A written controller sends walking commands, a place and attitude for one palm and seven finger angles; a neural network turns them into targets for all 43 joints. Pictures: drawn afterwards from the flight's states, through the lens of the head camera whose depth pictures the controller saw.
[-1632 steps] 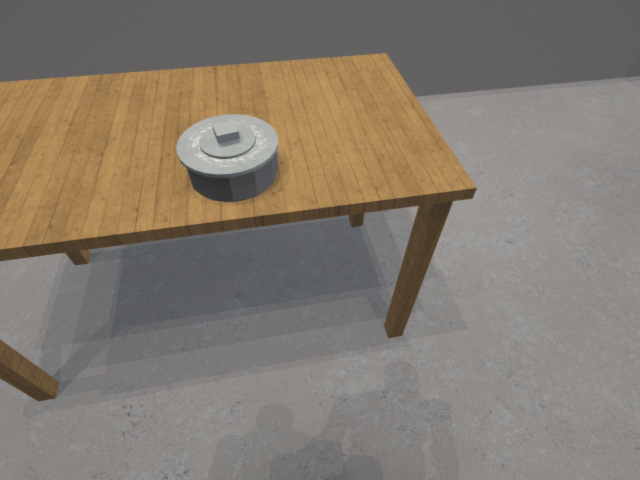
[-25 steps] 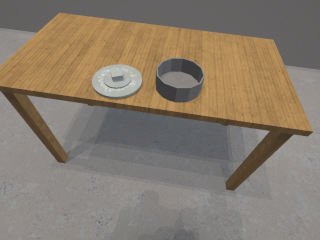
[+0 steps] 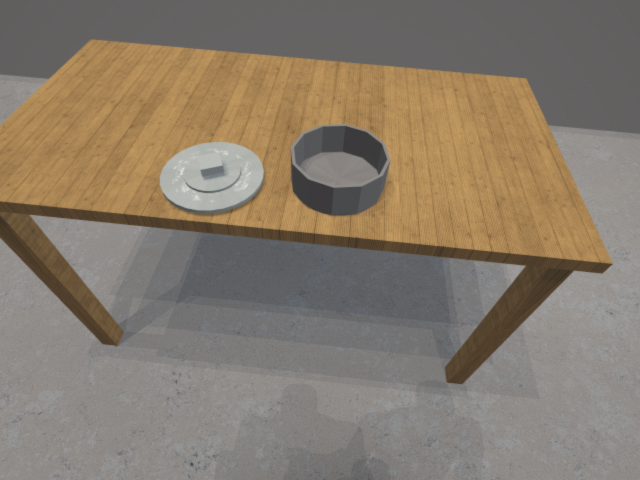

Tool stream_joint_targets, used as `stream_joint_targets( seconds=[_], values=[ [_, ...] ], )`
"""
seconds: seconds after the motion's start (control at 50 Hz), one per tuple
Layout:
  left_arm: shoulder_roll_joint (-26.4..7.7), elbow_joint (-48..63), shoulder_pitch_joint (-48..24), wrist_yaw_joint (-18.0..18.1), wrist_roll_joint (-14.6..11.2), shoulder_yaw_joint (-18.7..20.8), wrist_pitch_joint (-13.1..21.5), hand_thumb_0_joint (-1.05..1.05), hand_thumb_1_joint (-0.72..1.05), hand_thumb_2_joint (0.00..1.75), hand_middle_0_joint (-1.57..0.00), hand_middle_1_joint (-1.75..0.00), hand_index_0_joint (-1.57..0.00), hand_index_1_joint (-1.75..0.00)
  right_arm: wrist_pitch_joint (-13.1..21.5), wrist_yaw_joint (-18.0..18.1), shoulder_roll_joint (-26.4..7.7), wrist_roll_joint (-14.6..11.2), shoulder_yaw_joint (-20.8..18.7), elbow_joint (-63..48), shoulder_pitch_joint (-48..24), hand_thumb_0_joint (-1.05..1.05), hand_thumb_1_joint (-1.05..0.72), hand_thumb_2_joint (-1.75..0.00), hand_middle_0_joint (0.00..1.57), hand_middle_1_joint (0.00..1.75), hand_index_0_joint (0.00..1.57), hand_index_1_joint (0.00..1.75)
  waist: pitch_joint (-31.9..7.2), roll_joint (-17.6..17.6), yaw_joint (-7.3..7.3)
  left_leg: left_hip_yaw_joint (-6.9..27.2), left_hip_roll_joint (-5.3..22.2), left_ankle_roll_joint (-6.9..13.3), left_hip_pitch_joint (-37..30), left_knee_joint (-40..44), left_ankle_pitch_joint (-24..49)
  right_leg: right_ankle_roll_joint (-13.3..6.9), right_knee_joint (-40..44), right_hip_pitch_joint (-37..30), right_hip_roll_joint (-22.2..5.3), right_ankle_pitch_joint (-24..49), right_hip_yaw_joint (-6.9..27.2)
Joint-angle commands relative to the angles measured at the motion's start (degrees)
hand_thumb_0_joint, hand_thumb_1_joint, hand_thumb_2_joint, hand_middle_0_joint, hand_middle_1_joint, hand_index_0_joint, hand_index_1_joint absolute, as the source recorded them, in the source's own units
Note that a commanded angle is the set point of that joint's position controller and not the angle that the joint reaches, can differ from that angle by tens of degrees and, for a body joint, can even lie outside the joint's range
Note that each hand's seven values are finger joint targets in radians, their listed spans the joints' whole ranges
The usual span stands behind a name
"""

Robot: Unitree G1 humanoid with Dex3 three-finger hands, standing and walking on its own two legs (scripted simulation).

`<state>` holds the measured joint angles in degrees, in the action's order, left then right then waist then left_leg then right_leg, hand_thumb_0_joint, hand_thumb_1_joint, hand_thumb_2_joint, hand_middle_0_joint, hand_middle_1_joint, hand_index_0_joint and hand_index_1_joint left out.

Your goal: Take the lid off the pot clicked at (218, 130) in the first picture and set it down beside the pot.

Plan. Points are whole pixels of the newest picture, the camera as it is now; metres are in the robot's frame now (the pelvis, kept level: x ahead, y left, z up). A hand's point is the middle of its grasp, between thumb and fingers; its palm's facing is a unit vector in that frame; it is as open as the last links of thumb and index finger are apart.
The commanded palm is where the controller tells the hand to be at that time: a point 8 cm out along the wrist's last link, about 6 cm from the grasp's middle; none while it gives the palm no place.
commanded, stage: let the arm hang, fingers relaxed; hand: left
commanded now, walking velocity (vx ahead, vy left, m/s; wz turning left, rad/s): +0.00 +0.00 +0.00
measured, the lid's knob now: (210, 164) +0.64 +0.22 -0.02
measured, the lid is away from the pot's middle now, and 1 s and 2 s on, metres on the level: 0.24 0.24 0.24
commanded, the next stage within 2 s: look to check the result in 1.18 s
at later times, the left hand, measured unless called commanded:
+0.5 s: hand out of the picture -0.02 +0.17 -0.18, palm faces +0.04 -0.98 -0.18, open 7.3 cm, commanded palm none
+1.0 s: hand out of the picture -0.03 +0.17 -0.17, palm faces +0.03 -0.98 -0.18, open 7.3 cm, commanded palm none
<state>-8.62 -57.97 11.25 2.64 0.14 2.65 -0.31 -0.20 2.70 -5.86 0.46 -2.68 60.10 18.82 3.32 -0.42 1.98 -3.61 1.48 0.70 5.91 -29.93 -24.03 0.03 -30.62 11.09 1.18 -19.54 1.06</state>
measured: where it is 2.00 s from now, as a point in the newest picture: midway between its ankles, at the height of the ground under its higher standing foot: outside the picture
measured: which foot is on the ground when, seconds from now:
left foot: down 0.00-1.00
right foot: down 0.00-1.00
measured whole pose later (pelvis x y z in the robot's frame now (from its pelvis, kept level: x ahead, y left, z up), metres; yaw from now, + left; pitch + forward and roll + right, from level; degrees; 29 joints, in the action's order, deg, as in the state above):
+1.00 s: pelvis -0.04 +0.00 +0.01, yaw -1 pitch -1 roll -1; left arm -8.1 -62.9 15.6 2.5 0.5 1.9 -0.3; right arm 0.3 2.5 -5.0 0.3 -2.1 62.0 18.3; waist 3.8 -0.5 0.8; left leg -4.4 1.2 1.2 7.1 -28.1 -20.0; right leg 0.4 -27.5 11.9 1.0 -14.6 1.8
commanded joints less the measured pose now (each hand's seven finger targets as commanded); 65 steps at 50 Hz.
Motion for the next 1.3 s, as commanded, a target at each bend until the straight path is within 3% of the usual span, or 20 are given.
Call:
stream_joint_targets(
  seconds=[0.0, 0.18, 0.26, 0.42, 0.76, 0.86, 1.06, 1.22, 1.28],
  values=[
    [-4.8, 2.0, 4.1, 0.4, 0.1, 1.1, 0.7, 0.00, 0.90, 0.90, -0.20, -0.30, -0.20, -0.30, 0.6, 0.5, -5.6, -0.1, -1.2, -1.2, 5.3, 0.00, -0.90, -0.90, 0.20, 0.30, 0.20, 0.30, -2.7, 2.0, -0.97, 2.7, 5.2, 1.7, -0.2, 2.9, 32.9, -3.1, 2.0, -3.0, -5.0, 29.2, 2.2],
    [-4.0, 0.9, 4.5, 0.2, 0.3, 0.7, 0.6, 0.00, 0.90, 0.90, -0.20, -0.30, -0.20, -0.30, 0.5, 0.2, -4.7, -0.1, -1.0, -0.7, 4.8, 0.00, -0.90, -0.90, 0.20, 0.30, 0.20, 0.30, 1.0, 0.3, -0.99, 3.3, 5.0, 2.2, 2.4, 5.9, 21.1, -2.7, 4.9, -1.0, -4.5, 21.6, 3.1],
    [-3.6, 0.5, 4.7, 0.1, 0.3, 0.5, 0.4, 0.00, 0.90, 0.90, -0.20, -0.30, -0.20, -0.30, 0.6, 0.2, -4.7, 0.0, -0.8, -0.5, 4.6, 0.00, -0.90, -0.90, 0.20, 0.30, 0.20, 0.30, 2.2, 1.9, -1.05, 4.1, 5.3, 2.7, 3.3, 7.5, 17.9, -2.3, 5.4, 0.1, -4.0, 17.4, 2.9],
    [-3.7, -0.9, 6.0, 0.0, 0.3, 0.2, 0.8, 0.00, 0.90, 0.90, -0.20, -0.30, -0.20, -0.30, 0.9, 0.1, -4.7, -0.2, -0.7, -0.5, 4.4, 0.00, -0.90, -0.90, 0.20, 0.30, 0.20, 0.30, 0.3, 1.0, -0.91, 3.6, 5.1, 2.6, 1.5, 6.8, 19.5, -2.3, 5.7, 0.2, -4.4, 19.9, 3.3],
    [-3.2, -2.6, 7.5, 0.1, 0.4, -0.2, 0.8, 0.00, 0.90, 0.90, -0.20, -0.30, -0.20, -0.30, 0.8, 0.1, -4.4, -0.3, -0.6, 0.2, 4.0, 0.00, -0.90, -0.90, 0.20, 0.30, 0.20, 0.30, 2.0, 1.1, -1.15, 3.8, 4.9, 2.5, 3.0, 7.4, 15.5, -2.1, 6.8, 1.6, -4.6, 16.9, 3.8],
    [-3.2, -2.6, 7.3, 0.0, 0.4, -0.2, 0.8, 0.00, 0.90, 0.90, -0.20, -0.30, -0.20, -0.30, 0.9, 0.1, -4.3, -0.3, -0.5, 0.6, 4.3, 0.00, -0.90, -0.90, 0.20, 0.30, 0.20, 0.30, 1.8, 2.0, -1.20, 4.1, 5.2, 2.6, 3.5, 7.9, 16.1, -2.1, 6.4, 1.2, -4.4, 16.9, 3.4],
    [-3.1, -2.9, 7.7, 0.1, 0.4, -0.2, 0.9, 0.00, 0.90, 0.90, -0.20, -0.30, -0.20, -0.30, 0.9, 0.1, -4.1, -0.3, -0.5, 0.8, 4.3, 0.00, -0.90, -0.90, 0.20, 0.30, 0.20, 0.30, 1.6, 0.2, -1.28, 4.0, 4.9, 2.5, 3.6, 7.8, 15.1, -2.0, 6.9, 1.2, -4.6, 16.4, 3.8],
    [-3.1, -3.0, 8.0, 0.1, 0.3, -0.1, 1.1, 0.00, 0.90, 0.90, -0.20, -0.30, -0.20, -0.30, 1.2, 0.2, -4.1, -0.4, -0.5, 1.0, 4.1, 0.00, -0.90, -0.90, 0.20, 0.30, 0.20, 0.30, 0.0, 0.7, -1.30, 3.8, 4.8, 2.4, 2.3, 6.9, 19.1, -2.1, 6.2, 0.3, -4.9, 20.0, 3.7],
    [-3.0, -3.0, 7.8, 0.2, 0.4, -0.2, 0.9, 0.00, 0.90, 0.90, -0.20, -0.30, -0.20, -0.30, 1.1, 0.2, -4.0, -0.4, -0.5, 1.1, 4.1, 0.00, -0.90, -0.90, 0.20, 0.30, 0.20, 0.30, 1.2, 1.5, -1.25, 4.0, 5.0, 2.5, 2.9, 7.3, 17.8, -2.0, 6.5, 1.1, -4.8, 18.5, 3.7]
  ],
)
